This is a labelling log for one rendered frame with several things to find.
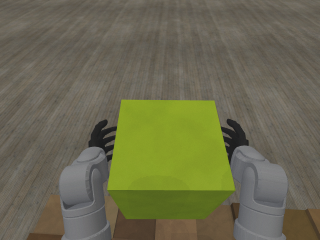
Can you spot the robot right forearm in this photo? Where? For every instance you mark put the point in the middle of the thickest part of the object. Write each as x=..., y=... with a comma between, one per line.
x=263, y=194

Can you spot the carton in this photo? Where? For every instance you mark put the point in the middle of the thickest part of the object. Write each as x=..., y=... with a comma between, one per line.
x=169, y=160

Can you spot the robot right hand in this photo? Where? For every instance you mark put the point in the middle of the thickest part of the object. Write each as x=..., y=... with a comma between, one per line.
x=238, y=138

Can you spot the robot left forearm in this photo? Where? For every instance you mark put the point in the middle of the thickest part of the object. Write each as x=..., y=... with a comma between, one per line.
x=82, y=197

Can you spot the robot left hand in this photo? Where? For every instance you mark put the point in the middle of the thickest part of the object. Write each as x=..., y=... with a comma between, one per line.
x=97, y=136

